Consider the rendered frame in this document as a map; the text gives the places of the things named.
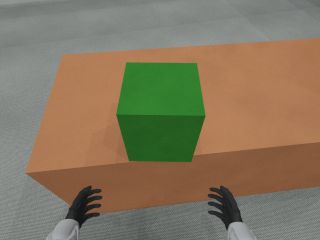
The pedestal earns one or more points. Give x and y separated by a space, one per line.
261 132

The robot left hand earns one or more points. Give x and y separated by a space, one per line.
79 206

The left robot forearm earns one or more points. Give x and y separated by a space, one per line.
67 229

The carton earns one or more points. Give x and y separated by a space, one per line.
160 111

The robot right hand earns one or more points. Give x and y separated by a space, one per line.
229 208

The right robot forearm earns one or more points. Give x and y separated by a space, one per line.
239 231

